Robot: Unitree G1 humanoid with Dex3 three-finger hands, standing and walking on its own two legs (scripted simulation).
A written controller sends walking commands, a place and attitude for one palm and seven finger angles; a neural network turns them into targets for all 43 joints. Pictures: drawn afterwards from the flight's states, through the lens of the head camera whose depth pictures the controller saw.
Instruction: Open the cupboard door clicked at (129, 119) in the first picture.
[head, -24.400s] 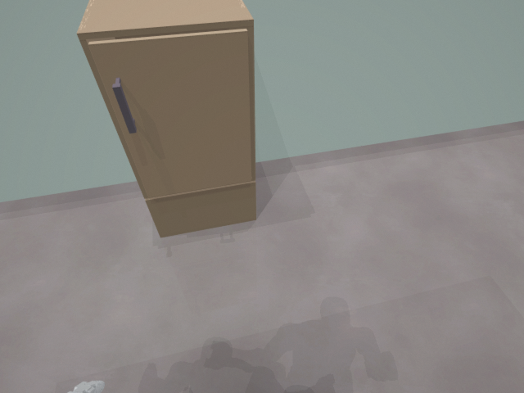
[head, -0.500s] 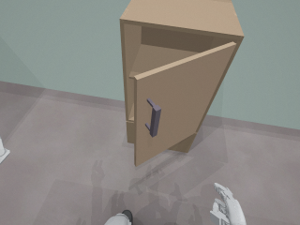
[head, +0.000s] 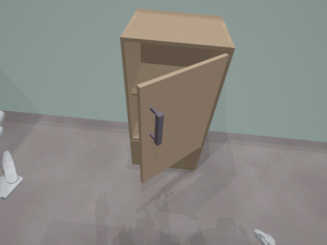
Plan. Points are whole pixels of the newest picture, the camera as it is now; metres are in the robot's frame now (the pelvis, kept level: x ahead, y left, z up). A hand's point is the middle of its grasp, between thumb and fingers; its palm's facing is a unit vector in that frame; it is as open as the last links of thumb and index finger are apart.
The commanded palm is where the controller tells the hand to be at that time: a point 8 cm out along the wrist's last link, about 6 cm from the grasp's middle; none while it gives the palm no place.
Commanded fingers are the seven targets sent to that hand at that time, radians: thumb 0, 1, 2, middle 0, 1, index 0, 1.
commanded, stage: stop stepping back and stand still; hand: left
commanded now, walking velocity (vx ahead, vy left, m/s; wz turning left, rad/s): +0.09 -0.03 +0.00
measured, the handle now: (155, 126) +0.52 +0.06 -0.04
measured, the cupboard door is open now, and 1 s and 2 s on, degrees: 42 42 42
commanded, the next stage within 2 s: let the arm hang, fingers relaxed in 0.58 s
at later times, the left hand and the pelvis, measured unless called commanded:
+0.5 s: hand (29, 173) +0.20 +0.26 +0.15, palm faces +0.44 -0.77 -0.46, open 7.4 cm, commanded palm +0.15 +0.29 +0.18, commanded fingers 0.00 0.90 0.90 -0.20 -0.30 -0.20 -0.30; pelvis +0.01 -0.01 +0.00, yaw +0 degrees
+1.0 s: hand out of the picture +0.02 +0.17 -0.17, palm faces +0.05 -0.98 -0.17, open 7.1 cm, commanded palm none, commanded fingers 0.00 0.90 0.90 -0.20 -0.30 -0.20 -0.30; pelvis -0.02 +0.00 +0.00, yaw +2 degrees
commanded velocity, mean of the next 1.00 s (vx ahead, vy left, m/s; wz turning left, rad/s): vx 0.00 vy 0.00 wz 0.00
